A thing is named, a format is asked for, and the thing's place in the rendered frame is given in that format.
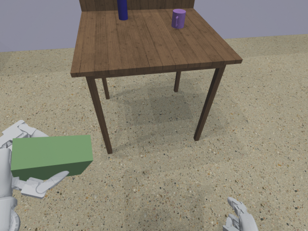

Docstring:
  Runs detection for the left robot hand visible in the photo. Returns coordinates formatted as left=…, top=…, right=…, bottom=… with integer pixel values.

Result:
left=0, top=120, right=69, bottom=199

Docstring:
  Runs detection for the sponge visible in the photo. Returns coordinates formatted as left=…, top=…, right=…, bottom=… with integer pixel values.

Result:
left=11, top=135, right=93, bottom=181

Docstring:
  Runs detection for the right robot hand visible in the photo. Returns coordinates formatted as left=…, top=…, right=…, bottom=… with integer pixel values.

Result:
left=223, top=197, right=259, bottom=231

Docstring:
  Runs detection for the robot left forearm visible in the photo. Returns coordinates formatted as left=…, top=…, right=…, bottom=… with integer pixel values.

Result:
left=0, top=196, right=20, bottom=231

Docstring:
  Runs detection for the table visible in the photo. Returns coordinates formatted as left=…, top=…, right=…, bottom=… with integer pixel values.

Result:
left=70, top=0, right=243, bottom=154

